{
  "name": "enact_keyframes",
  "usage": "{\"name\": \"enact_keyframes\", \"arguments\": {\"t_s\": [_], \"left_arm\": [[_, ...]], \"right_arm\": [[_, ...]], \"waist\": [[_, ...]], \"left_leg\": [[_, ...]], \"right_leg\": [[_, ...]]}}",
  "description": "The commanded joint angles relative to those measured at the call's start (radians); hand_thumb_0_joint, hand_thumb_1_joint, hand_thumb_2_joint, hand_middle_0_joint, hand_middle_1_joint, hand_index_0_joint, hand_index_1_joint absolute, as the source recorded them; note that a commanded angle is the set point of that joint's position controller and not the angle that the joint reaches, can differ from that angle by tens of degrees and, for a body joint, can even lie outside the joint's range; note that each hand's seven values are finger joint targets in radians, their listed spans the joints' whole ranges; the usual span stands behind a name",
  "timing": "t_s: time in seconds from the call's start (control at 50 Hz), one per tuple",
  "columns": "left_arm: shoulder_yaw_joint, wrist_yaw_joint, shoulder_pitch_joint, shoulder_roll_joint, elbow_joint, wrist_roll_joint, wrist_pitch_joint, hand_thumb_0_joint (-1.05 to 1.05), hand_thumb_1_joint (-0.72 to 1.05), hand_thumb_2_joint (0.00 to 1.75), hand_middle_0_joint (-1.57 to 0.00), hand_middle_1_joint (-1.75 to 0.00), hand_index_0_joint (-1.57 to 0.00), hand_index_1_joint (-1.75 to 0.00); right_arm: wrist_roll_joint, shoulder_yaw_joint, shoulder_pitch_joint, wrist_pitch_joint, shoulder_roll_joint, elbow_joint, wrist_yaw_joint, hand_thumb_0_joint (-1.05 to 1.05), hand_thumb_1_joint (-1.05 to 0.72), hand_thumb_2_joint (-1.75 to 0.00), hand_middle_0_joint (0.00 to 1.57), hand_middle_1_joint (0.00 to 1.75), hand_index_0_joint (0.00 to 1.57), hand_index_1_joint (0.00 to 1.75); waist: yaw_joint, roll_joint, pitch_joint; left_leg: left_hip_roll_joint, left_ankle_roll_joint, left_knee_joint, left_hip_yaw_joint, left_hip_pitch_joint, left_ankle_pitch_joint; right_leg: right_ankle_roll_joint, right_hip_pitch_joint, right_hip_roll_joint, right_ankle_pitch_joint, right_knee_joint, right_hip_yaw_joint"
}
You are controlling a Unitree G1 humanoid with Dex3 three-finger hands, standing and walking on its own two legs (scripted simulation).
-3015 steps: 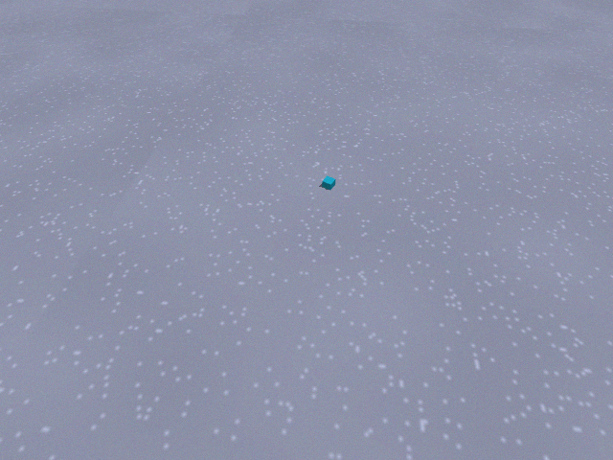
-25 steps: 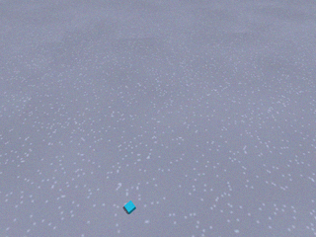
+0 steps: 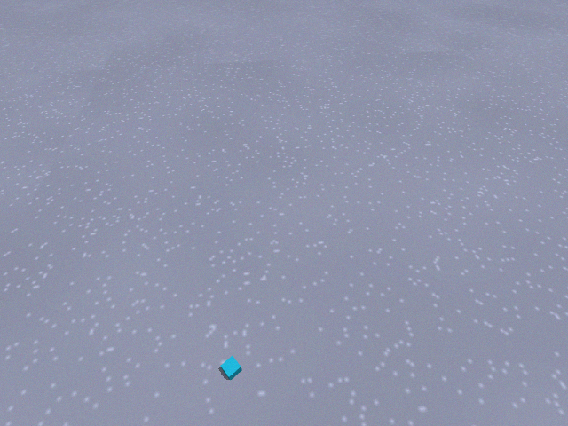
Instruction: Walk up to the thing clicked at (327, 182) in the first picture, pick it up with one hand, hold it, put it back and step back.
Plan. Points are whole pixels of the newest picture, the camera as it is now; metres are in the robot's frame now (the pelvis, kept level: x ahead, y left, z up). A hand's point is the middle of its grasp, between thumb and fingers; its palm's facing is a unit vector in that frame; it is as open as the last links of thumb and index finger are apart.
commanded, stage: step back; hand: left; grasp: from above
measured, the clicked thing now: (231, 367) +0.44 +0.21 -0.76
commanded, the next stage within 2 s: none
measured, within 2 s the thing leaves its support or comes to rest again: neither
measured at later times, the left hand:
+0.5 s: hand out of the picture +0.05 +0.30 -0.18, palm faces -0.08 -0.93 -0.36, open 7.3 cm
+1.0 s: hand out of the picture -0.06 +0.32 -0.17, palm faces -0.01 -0.93 -0.37, open 7.3 cm
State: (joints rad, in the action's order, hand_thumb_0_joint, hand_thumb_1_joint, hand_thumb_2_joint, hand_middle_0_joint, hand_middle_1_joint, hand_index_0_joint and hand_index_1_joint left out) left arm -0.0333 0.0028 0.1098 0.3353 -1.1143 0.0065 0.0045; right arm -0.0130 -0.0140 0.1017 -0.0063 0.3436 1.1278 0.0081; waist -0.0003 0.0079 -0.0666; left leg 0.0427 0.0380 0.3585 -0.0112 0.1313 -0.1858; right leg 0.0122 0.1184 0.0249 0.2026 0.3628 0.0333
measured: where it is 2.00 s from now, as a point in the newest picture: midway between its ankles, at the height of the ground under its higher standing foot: outside the picture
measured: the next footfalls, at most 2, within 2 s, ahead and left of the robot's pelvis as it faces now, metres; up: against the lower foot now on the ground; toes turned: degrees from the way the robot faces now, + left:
right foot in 0.60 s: -0.09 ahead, -0.09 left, +0.00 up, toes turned -1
left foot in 0.92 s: -0.15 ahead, +0.16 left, +0.00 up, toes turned -4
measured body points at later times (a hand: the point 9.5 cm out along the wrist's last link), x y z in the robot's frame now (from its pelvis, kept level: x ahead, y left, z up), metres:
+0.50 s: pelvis -0.08 +0.04 -0.02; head +0.00 +0.06 +0.42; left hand +0.06 +0.35 -0.15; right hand -0.01 -0.27 -0.13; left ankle -0.04 +0.14 -0.75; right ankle -0.12 -0.09 -0.69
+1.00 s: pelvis -0.20 +0.06 -0.02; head -0.14 +0.08 +0.42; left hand -0.06 +0.37 -0.15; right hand -0.11 -0.26 -0.13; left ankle -0.19 +0.16 -0.75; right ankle -0.16 -0.08 -0.72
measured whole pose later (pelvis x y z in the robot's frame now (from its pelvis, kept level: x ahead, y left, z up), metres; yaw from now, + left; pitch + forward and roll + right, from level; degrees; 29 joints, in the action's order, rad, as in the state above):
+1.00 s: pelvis -0.20 +0.06 -0.02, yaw -1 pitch -3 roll +0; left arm -0.08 -0.02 0.09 0.39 -0.80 0.02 -0.07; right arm -0.03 -0.04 0.15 -0.02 0.38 0.88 0.00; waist 0.00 -0.05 -0.20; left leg -0.05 -0.04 0.66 -0.03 0.28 -0.33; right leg -0.01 0.43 -0.03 0.47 0.88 -0.11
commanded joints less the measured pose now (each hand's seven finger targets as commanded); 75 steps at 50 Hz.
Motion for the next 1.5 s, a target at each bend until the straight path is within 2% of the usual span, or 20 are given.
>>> {"name": "enact_keyframes", "arguments": {"t_s": [0.0, 0.1, 0.16, 0.22, 0.3, 0.48, 0.58, 0.62, 0.7, 0.84, 0.9, 0.94, 1.02, 1.18, 1.3, 1.32, 1.34, 1.36, 1.42, 1.48], "left_arm": [[-0.083, -0.027, -0.025, 0.293, 0.11, -0.015, 0.01, 0.0, 0.9, 0.9, -0.2, -0.3, -0.2, -0.3], [-0.094, -0.028, -0.142, 0.317, 0.221, 0.016, -0.012, 0.0, 0.9, 0.9, -0.2, -0.3, -0.2, -0.3], [-0.079, -0.029, -0.147, 0.282, 0.249, 0.012, -0.025, 0.0, 0.9, 0.9, -0.2, -0.3, -0.2, -0.3], [-0.066, -0.042, -0.077, 0.201, 0.269, -0.004, -0.053, 0.0, 0.9, 0.9, -0.2, -0.3, -0.2, -0.3], [-0.071, -0.049, -0.01, 0.226, 0.245, -0.011, -0.051, 0.0, 0.9, 0.9, -0.2, -0.3, -0.2, -0.3], [-0.089, -0.025, 0.0, 0.218, 0.3, 0.006, -0.033, 0.0, 0.9, 0.9, -0.2, -0.3, -0.2, -0.3], [-0.107, -0.023, 0.144, 0.254, 0.258, 0.033, -0.012, 0.0, 0.9, 0.9, -0.2, -0.3, -0.2, -0.3], [-0.134, -0.018, 0.032, 0.397, 0.325, 0.029, -0.012, 0.0, 0.9, 0.9, -0.2, -0.3, -0.2, -0.3], [-0.109, -0.033, -0.057, 0.27, 0.371, 0.019, -0.01, 0.0, 0.9, 0.9, -0.2, -0.3, -0.2, -0.3], [-0.099, -0.038, 0.029, 0.262, 0.401, 0.018, -0.028, 0.0, 0.9, 0.9, -0.2, -0.3, -0.2, -0.3], [-0.086, -0.024, 0.029, 0.241, 0.421, 0.005, -0.048, 0.0, 0.9, 0.9, -0.2, -0.3, -0.2, -0.3], [-0.101, -0.041, -0.066, 0.248, 0.43, 0.009, -0.045, 0.0, 0.9, 0.9, -0.2, -0.3, -0.2, -0.3], [-0.105, -0.039, 0.059, 0.248, 0.365, -0.004, -0.048, 0.0, 0.9, 0.9, -0.2, -0.3, -0.2, -0.3], [-0.097, -0.023, 0.08, 0.223, 0.372, 0.007, -0.044, 0.0, 0.9, 0.9, -0.2, -0.3, -0.2, -0.3], [-0.114, -0.002, 0.28, 0.229, 0.264, 0.019, -0.036, 0.0, 0.9, 0.9, -0.2, -0.3, -0.2, -0.3], [-0.125, -0.002, 0.265, 0.27, 0.274, 0.037, -0.031, 0.0, 0.9, 0.9, -0.2, -0.3, -0.2, -0.3], [-0.148, -0.001, 0.213, 0.359, 0.312, 0.04, -0.031, 0.0, 0.9, 0.9, -0.2, -0.3, -0.2, -0.3], [-0.157, -0.006, 0.114, 0.438, 0.36, 0.043, -0.034, 0.0, 0.9, 0.9, -0.2, -0.3, -0.2, -0.3], [-0.122, -0.024, -0.084, 0.306, 0.407, 0.037, -0.019, 0.0, 0.9, 0.9, -0.2, -0.3, -0.2, -0.3], [-0.116, -0.027, 0.001, 0.279, 0.407, 0.044, -0.017, 0.0, 0.9, 0.9, -0.2, -0.3, -0.2, -0.3]], "right_arm": [[0.024, -0.051, -0.012, -0.002, 0.226, -0.099, -0.01, 0.0, -0.9, -0.9, 0.2, 0.3, 0.2, 0.3], [0.012, -0.076, 0.078, -0.034, 0.214, -0.146, -0.001, 0.0, -0.9, -0.9, 0.2, 0.3, 0.2, 0.3], [0.011, -0.081, 0.114, -0.021, 0.221, -0.157, -0.003, 0.0, -0.9, -0.9, 0.2, 0.3, 0.2, 0.3], [-0.013, -0.113, 0.086, 0.004, 0.37, -0.19, -0.015, 0.0, -0.9, -0.9, 0.2, 0.3, 0.2, 0.3], [-0.018, -0.096, -0.019, 0.006, 0.28, -0.257, -0.039, 0.0, -0.9, -0.9, 0.2, 0.3, 0.2, 0.3], [-0.013, -0.102, 0.062, -0.002, 0.292, -0.307, -0.043, 0.0, -0.9, -0.9, 0.2, 0.3, 0.2, 0.3], [0.014, -0.085, 0.003, -0.017, 0.264, -0.326, -0.03, 0.0, -0.9, -0.9, 0.2, 0.3, 0.2, 0.3], [0.014, -0.088, -0.032, -0.023, 0.233, -0.329, -0.038, 0.0, -0.9, -0.9, 0.2, 0.3, 0.2, 0.3], [0.024, -0.078, 0.064, -0.015, 0.234, -0.291, -0.04, 0.0, -0.9, -0.9, 0.2, 0.3, 0.2, 0.3], [0.005, -0.075, 0.098, 0.001, 0.212, -0.312, -0.037, 0.0, -0.9, -0.9, 0.2, 0.3, 0.2, 0.3], [-0.024, -0.104, 0.137, 0.013, 0.258, -0.301, -0.032, 0.0, -0.9, -0.9, 0.2, 0.3, 0.2, 0.3], [-0.023, -0.134, 0.097, 0.013, 0.422, -0.328, -0.022, 0.0, -0.9, -0.9, 0.2, 0.3, 0.2, 0.3], [-0.019, -0.098, -0.006, 0.015, 0.285, -0.347, -0.039, 0.0, -0.9, -0.9, 0.2, 0.3, 0.2, 0.3], [-0.014, -0.108, 0.056, 0.006, 0.291, -0.366, -0.045, 0.0, -0.9, -0.9, 0.2, 0.3, 0.2, 0.3], [-0.01, -0.116, -0.012, -0.024, 0.323, -0.386, -0.029, 0.0, -0.9, -0.9, 0.2, 0.3, 0.2, 0.3], [-0.005, -0.105, 0.006, -0.026, 0.281, -0.387, -0.027, 0.0, -0.9, -0.9, 0.2, 0.3, 0.2, 0.3], [0.006, -0.092, -0.032, -0.017, 0.223, -0.412, -0.031, 0.0, -0.9, -0.9, 0.2, 0.3, 0.2, 0.3], [-0.004, -0.103, -0.055, -0.019, 0.248, -0.407, -0.044, 0.0, -0.9, -0.9, 0.2, 0.3, 0.2, 0.3], [0.013, -0.104, 0.079, -0.016, 0.253, -0.343, -0.038, 0.0, -0.9, -0.9, 0.2, 0.3, 0.2, 0.3], [0.007, -0.085, 0.093, -0.003, 0.23, -0.342, -0.042, 0.0, -0.9, -0.9, 0.2, 0.3, 0.2, 0.3]], "waist": [[-0.015, -0.067, 0.093], [-0.042, -0.217, 0.122], [-0.053, -0.147, 0.105], [-0.03, 0.168, 0.111], [0.022, 0.14, 0.14], [-0.037, 0.139, 0.143], [0.025, 0.033, 0.167], [0.045, -0.285, 0.057], [-0.011, -0.143, 0.047], [0.025, -0.188, 0.14], [-0.002, -0.066, 0.133], [-0.072, 0.233, 0.098], [0.025, 0.109, 0.062], [-0.034, 0.153, 0.122], [0.039, 0.194, 0.165], [0.032, 0.063, 0.124], [0.055, -0.198, 0.048], [0.079, -0.308, -0.004], [-0.046, -0.126, -0.021], [0.011, -0.184, 0.047]], "left_leg": [[0.018, -0.066, 0.199, -0.017, 0.043, 0.244], [-0.063, -0.083, 0.506, -0.028, 0.078, -0.307], [-0.021, -0.079, 0.204, -0.029, 0.108, 0.047], [0.281, -0.237, 0.039, -0.384, 0.007, 0.662], [0.201, -0.241, 0.126, -0.234, -0.071, 0.601], [0.22, -0.277, 0.158, -0.218, -0.089, 0.446], [0.127, -0.138, 0.275, -0.149, 0.211, 0.111], [-0.138, -0.041, 0.693, -0.059, 0.294, -0.442], [-0.166, -0.029, 0.831, -0.14, 0.337, -0.323], [-0.075, -0.038, 0.273, -0.026, 0.254, -0.267], [0.029, -0.08, 0.023, -0.147, 0.008, 0.084], [0.356, -0.325, -0.038, -0.571, 0.146, 0.301], [0.214, -0.25, 0.053, -0.26, 0.092, 0.377], [0.23, -0.297, 0.097, -0.225, -0.061, 0.323], [0.159, -0.166, 0.105, -0.197, 0.207, -0.049], [0.08, -0.104, 0.196, -0.167, 0.331, -0.153], [-0.121, -0.039, 0.396, -0.08, 0.474, -0.311], [-0.13, -0.011, 0.662, -0.093, 0.398, -0.402], [-0.158, -0.029, 0.824, -0.151, 0.327, -0.272], [-0.143, -0.019, 0.735, -0.1, 0.348, -0.304]], "right_leg": [[-0.112, 0.032, 0.16, -0.411, 0.013, -0.141], [-0.255, 0.188, 0.318, -0.361, 0.041, -0.232], [-0.153, 0.128, 0.202, -0.322, 0.212, -0.14], [-0.054, 0.334, -0.124, 0.439, 0.624, -0.163], [-0.043, 0.404, -0.106, 0.331, 0.802, -0.232], [0.0, 0.279, -0.048, 0.289, 0.456, -0.108], [-0.079, -0.024, 0.046, -0.033, 0.065, -0.186], [-0.346, 0.2, 0.378, -0.203, -0.038, -0.592], [-0.247, 0.122, 0.209, -0.415, 0.078, -0.291], [-0.209, -0.101, 0.195, -0.499, 0.226, -0.25], [-0.105, 0.181, 0.095, -0.182, 0.337, -0.205], [-0.031, 0.303, -0.127, 0.462, 0.709, -0.192], [-0.033, 0.379, -0.132, 0.313, 0.928, -0.242], [0.027, 0.323, -0.074, 0.316, 0.601, -0.161], [-0.049, -0.015, -0.041, 0.123, 0.111, -0.03], [-0.079, -0.023, 0.034, 0.201, 0.049, -0.182], [-0.183, 0.069, 0.23, 0.259, -0.054, -0.468], [-0.32, 0.316, 0.413, 0.285, -0.142, -0.638], [-0.215, 0.319, 0.225, -0.073, 0.007, -0.272], [-0.201, 0.116, 0.189, -0.312, 0.108, -0.199]]}}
